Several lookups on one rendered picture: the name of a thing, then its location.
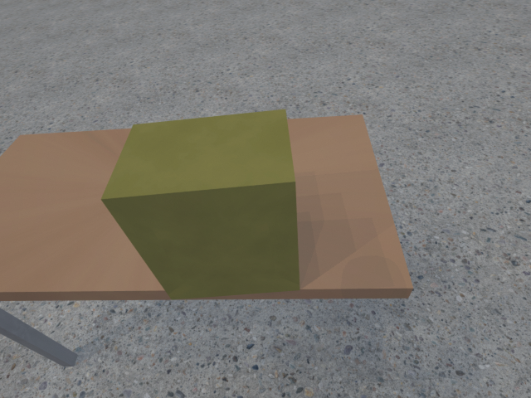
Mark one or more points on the table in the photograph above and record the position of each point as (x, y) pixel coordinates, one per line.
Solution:
(58, 240)

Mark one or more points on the carton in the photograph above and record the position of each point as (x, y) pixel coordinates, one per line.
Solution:
(210, 203)

